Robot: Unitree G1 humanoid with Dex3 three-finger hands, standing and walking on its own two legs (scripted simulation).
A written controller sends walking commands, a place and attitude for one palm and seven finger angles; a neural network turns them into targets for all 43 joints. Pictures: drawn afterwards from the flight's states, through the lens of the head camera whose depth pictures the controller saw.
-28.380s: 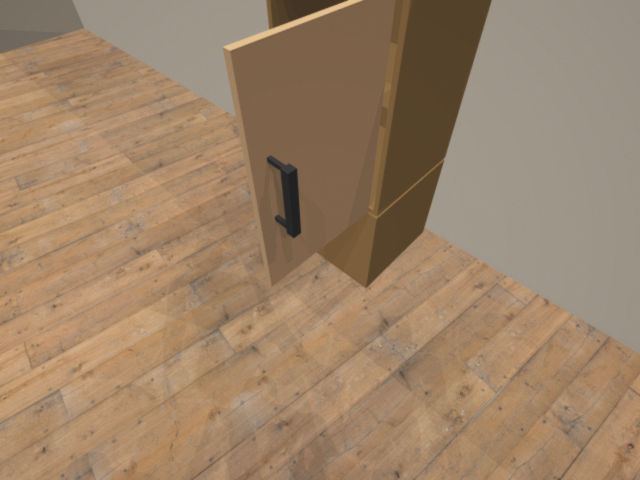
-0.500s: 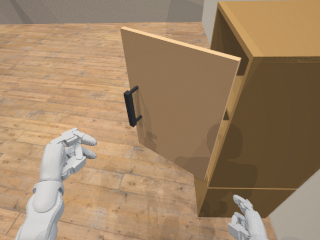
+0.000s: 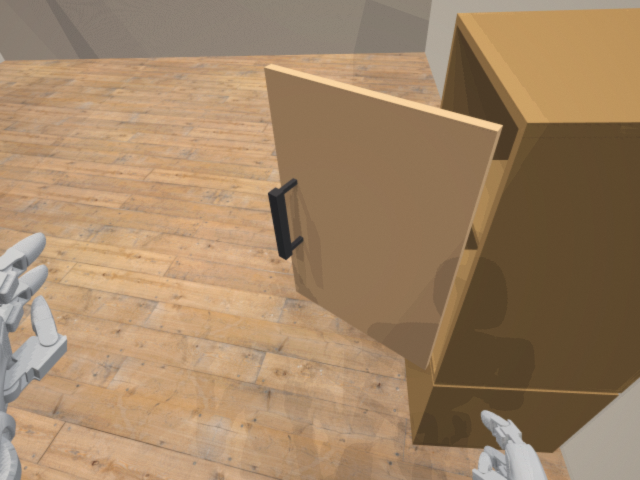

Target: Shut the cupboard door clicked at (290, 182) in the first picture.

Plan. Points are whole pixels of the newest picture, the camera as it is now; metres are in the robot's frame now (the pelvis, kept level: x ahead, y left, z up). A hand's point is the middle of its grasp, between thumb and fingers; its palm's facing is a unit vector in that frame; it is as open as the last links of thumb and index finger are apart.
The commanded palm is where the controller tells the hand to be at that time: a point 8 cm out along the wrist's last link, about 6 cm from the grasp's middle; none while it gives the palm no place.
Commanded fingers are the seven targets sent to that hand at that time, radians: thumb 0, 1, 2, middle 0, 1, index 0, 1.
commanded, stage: draw the hand back to the body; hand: left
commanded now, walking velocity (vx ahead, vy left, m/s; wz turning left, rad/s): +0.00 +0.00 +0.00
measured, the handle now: (288, 220) +0.61 +0.16 -0.05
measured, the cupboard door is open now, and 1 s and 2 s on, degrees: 56 56 56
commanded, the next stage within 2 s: step back with the hand held close in 0.24 s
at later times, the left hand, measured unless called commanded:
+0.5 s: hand (91, 338) +0.19 +0.25 +0.16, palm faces +0.44 -0.78 -0.45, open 7.4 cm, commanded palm +0.14 +0.28 +0.17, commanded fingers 0.00 0.90 0.90 -0.20 -0.30 -0.20 -0.30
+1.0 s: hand (37, 388) +0.14 +0.28 +0.15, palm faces +0.41 -0.78 -0.47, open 7.4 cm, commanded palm +0.09 +0.31 +0.17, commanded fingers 0.00 0.90 0.90 -0.20 -0.30 -0.20 -0.30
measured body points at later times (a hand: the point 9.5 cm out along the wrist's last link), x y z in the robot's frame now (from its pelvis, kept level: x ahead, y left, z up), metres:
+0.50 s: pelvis -0.01 -0.01 +0.00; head -0.01 -0.04 +0.45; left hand +0.16 +0.29 +0.18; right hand +0.17 -0.25 -0.10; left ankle -0.03 +0.08 -0.74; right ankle -0.01 -0.12 -0.74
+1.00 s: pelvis -0.06 +0.01 -0.01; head -0.06 +0.02 +0.44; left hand +0.12 +0.32 +0.18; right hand +0.11 -0.24 -0.08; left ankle -0.03 +0.08 -0.74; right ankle -0.01 -0.12 -0.74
